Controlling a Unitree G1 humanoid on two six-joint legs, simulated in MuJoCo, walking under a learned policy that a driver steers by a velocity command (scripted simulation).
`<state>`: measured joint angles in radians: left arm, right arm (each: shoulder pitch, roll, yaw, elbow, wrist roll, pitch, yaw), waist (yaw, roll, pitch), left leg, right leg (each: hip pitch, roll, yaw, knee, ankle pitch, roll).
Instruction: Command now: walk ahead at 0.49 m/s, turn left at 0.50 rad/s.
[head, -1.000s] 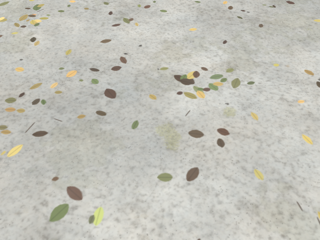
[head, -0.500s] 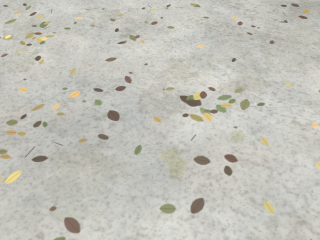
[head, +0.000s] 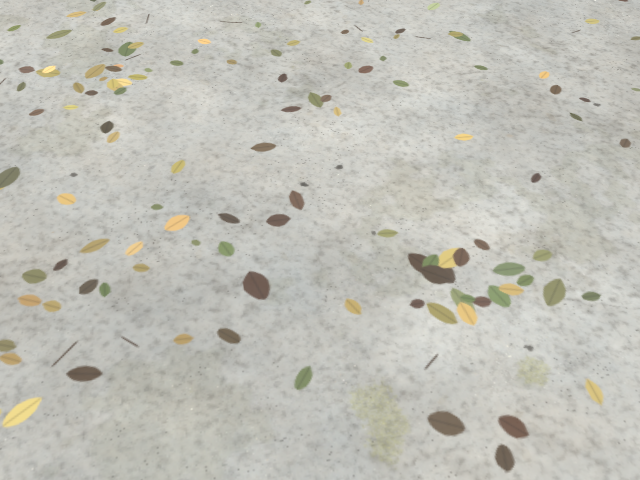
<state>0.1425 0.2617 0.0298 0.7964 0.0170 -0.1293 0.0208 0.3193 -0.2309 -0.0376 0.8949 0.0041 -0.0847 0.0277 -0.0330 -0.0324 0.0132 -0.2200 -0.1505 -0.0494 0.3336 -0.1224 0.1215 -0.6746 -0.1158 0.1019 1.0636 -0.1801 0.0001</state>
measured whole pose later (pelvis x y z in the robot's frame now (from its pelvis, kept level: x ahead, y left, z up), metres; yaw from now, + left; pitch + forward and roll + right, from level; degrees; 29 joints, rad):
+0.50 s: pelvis +0.26 -0.04 +0.00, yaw +18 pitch +2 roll -2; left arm 0.32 0.25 0.06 0.82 0.01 -0.12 0.00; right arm 0.22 -0.31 -0.07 0.71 0.02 -0.04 0.01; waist 0.05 0.06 0.01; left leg -0.70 0.08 -0.08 1.10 -0.19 0.01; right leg -0.13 0.02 -0.10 0.29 -0.19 -0.03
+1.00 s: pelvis +0.48 +0.13 +0.00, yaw +27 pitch +1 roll +1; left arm 0.23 0.30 0.06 0.80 -0.03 -0.07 0.00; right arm 0.29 -0.24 -0.06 0.74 -0.01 -0.09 0.04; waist -0.01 -0.05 0.02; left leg -0.19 -0.07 0.08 0.35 -0.19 0.09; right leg -0.65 -0.13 0.06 1.14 -0.21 0.00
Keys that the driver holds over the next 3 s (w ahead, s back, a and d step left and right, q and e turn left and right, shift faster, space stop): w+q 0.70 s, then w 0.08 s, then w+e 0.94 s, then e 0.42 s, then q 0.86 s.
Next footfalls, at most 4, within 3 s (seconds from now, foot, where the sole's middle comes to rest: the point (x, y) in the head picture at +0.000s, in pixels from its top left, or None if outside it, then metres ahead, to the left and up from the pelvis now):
0.24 right None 0.31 -0.14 -0.78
0.78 left None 0.49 0.21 -0.78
1.36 right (257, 330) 0.86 0.14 -0.78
1.82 left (170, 257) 1.09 0.38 -0.78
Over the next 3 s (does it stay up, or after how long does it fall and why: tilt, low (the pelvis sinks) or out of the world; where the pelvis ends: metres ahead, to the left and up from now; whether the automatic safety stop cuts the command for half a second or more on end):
stays up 1.03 0.29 0.00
